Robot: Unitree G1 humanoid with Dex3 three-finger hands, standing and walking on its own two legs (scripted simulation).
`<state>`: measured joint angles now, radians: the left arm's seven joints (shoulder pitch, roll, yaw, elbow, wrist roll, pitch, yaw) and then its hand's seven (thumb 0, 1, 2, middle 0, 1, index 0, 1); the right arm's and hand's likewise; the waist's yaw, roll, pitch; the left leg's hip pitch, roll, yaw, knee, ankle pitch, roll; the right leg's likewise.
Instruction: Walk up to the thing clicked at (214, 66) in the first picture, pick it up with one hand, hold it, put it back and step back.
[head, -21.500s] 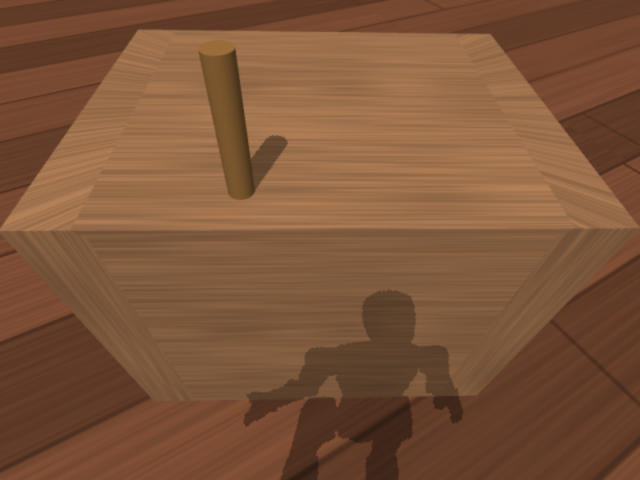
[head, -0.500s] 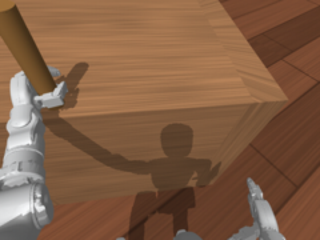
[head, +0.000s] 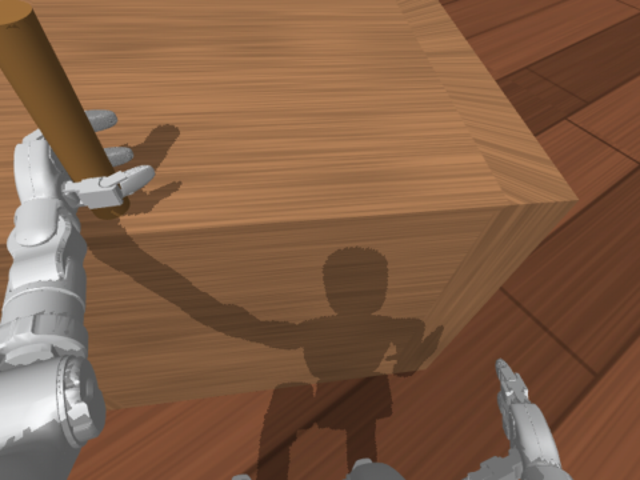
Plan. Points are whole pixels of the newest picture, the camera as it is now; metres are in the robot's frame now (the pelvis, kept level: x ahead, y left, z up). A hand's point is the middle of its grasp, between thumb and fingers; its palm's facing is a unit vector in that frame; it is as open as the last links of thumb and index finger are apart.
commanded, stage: open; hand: left
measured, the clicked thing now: (69, 132) +0.47 +0.23 +0.18
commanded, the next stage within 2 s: withdraw in 0.06 s
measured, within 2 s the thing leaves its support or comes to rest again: neither
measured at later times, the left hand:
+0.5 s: hand (34, 115) +0.47 +0.26 +0.20, palm faces +0.28 -0.96 +0.00, open 16.9 cm
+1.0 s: hand out of the picture +0.41 +0.37 +0.27, palm faces +0.54 -0.81 -0.24, open 17.5 cm
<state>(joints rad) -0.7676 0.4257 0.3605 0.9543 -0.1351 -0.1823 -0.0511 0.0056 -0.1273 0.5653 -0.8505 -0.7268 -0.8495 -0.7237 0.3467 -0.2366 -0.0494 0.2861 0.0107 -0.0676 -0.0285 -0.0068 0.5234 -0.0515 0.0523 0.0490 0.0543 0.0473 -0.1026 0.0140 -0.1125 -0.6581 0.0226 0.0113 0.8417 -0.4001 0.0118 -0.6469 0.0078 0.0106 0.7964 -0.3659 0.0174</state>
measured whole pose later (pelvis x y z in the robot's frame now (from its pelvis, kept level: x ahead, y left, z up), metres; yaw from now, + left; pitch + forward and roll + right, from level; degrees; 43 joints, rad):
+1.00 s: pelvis +0.01 +0.00 +0.02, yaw +1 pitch +7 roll -1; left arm -0.73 0.71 0.48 0.77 0.01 -0.01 -0.05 -0.01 -0.55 0.06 -0.06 -0.04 -0.05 -0.05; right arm 0.37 -0.26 -0.04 0.43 0.05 -0.09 0.00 -0.01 0.57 -0.05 0.05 0.05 0.05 0.05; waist -0.01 0.03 -0.08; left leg -0.43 0.01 0.01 0.64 -0.33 0.01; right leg -0.42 -0.01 0.01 0.61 -0.30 0.02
